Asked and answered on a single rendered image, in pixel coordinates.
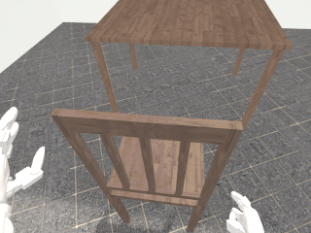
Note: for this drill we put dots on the chair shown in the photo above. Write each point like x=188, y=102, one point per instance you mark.
x=160, y=158

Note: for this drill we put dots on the table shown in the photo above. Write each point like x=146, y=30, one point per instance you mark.
x=234, y=24

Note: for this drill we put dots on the robot left forearm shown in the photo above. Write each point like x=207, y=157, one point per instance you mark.
x=6, y=225

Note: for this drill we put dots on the left robot hand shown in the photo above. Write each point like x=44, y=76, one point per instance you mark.
x=24, y=178

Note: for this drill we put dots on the right robot hand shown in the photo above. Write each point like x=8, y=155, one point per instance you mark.
x=248, y=220

